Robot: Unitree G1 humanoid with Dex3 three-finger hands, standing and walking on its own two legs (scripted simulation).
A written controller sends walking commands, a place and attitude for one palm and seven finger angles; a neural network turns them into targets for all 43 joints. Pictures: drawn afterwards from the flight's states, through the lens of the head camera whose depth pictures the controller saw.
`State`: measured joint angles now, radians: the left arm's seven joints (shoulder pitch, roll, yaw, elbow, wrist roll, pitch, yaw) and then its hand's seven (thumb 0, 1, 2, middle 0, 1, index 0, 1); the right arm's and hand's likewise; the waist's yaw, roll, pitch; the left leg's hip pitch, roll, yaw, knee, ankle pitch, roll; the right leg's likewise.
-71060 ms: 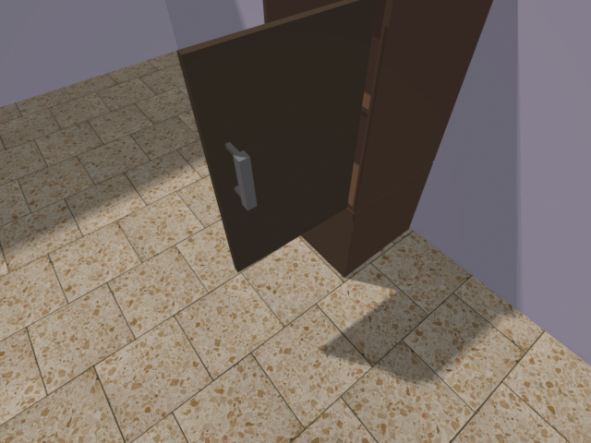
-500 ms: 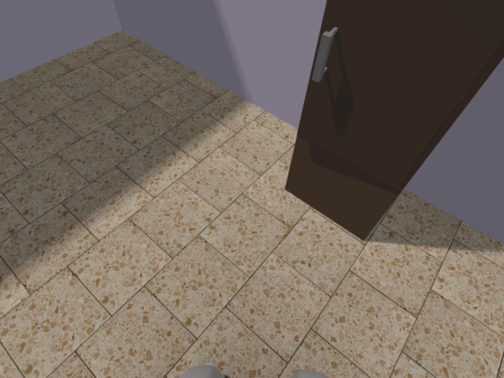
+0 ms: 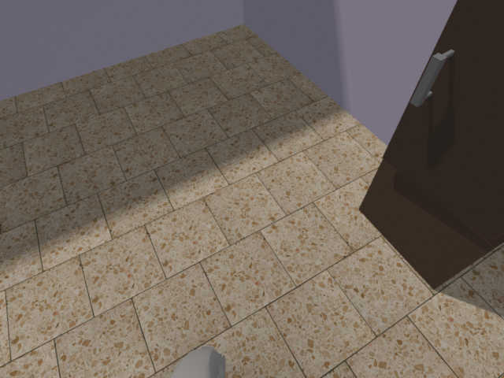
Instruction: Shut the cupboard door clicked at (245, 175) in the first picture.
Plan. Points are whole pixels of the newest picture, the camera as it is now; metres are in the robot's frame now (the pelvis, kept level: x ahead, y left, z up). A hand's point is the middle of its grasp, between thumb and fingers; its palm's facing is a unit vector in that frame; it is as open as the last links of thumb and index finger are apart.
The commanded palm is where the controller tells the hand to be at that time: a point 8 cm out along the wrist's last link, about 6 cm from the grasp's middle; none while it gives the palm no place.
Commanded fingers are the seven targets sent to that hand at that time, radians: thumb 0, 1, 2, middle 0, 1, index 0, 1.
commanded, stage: walk to a spot facing it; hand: left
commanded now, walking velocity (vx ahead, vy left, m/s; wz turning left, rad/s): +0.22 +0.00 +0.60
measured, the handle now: (432, 78) +0.77 -0.43 +0.00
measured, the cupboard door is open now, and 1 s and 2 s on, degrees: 5 5 5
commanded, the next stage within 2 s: turn to face it in 0.60 s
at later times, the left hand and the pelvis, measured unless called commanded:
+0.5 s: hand out of the picture +0.10 +0.21 -0.16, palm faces +0.35 -0.89 -0.30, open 7.4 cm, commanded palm none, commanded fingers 0.00 0.90 0.90 -0.20 -0.30 -0.20 -0.30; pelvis +0.10 -0.01 -0.01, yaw +20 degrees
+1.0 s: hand out of the picture +0.10 +0.20 -0.18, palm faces +0.47 -0.85 -0.22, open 7.4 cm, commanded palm none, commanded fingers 0.00 0.90 0.90 -0.20 -0.30 -0.20 -0.30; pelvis +0.18 +0.03 -0.01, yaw +23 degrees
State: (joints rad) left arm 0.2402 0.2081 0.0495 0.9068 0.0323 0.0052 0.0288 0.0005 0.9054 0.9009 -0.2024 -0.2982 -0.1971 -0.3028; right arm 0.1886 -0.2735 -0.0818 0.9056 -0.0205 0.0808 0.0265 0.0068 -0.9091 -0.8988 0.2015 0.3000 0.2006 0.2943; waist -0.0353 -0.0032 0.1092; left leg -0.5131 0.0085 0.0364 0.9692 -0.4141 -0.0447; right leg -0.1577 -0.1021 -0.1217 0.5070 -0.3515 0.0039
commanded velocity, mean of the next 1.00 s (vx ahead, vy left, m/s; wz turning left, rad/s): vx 0.08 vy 0.00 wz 0.20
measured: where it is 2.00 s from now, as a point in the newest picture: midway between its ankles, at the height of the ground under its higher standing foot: (251, 362)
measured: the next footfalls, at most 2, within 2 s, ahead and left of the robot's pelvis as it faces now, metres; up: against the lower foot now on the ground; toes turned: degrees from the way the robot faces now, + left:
left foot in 0.14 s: +0.08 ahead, +0.15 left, +0.00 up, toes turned +11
right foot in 0.40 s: +0.18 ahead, -0.10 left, +0.00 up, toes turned +9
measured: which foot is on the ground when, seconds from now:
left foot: up 0.00-0.12, down 0.14-0.40, up 0.42-0.76, down 0.78-1.00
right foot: down 0.00-0.12, up 0.14-0.38, down 0.40-0.76, up 0.78-1.00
